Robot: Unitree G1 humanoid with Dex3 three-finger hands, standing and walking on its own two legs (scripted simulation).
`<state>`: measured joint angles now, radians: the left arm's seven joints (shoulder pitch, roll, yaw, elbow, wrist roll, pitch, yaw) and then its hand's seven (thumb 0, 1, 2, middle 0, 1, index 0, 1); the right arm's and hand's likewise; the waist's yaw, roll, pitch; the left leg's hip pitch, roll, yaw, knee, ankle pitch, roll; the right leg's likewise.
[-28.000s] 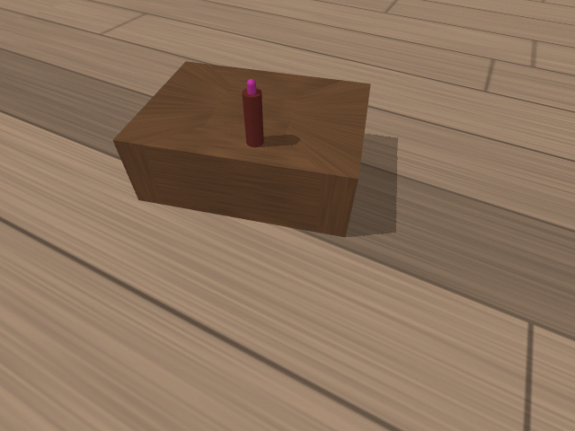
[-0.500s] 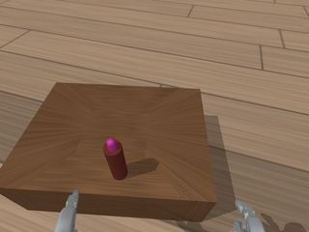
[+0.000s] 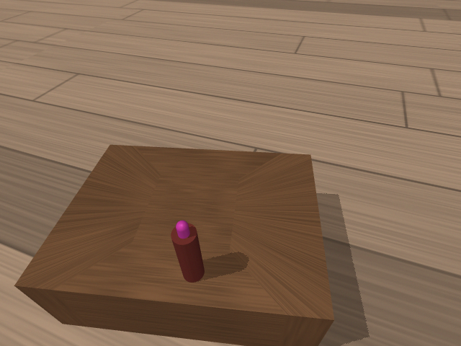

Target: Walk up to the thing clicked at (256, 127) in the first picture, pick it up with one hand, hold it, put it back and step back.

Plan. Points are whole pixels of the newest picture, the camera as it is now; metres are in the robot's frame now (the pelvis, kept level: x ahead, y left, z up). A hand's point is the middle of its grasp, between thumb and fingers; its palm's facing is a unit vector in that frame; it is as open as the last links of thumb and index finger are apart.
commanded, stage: home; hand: left
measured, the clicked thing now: (188, 250) +0.46 +0.17 -0.27
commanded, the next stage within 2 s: stand in 1.00 s
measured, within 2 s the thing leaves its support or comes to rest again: neither
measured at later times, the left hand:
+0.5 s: hand out of the picture +0.02 +0.25 -0.15, palm faces -0.02 -0.93 -0.37, open 17.4 cm
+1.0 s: hand out of the picture +0.08 +0.25 -0.14, palm faces +0.00 -0.93 -0.37, open 17.5 cm
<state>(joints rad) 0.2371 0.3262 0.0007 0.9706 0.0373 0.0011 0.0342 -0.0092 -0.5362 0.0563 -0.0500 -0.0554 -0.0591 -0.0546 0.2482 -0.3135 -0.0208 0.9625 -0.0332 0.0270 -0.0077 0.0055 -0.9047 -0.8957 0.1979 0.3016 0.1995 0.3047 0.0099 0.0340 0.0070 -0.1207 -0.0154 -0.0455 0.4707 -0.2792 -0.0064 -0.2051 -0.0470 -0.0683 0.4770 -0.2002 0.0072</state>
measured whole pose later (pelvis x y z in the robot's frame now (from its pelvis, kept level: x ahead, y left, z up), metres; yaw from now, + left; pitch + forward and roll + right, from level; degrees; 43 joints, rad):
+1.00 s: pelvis +0.01 +0.00 +0.01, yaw +0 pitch -4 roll +0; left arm 0.11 0.33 0.00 1.16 0.02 0.00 0.01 -0.01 -0.56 0.04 -0.05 -0.05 -0.06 -0.05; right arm 0.16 -0.35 0.01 1.09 -0.01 0.00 -0.01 0.00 -0.90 -0.90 0.20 0.30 0.20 0.30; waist 0.01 0.03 0.03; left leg -0.05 -0.01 -0.05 0.32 -0.21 -0.01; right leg -0.14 -0.04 -0.07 0.36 -0.15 0.00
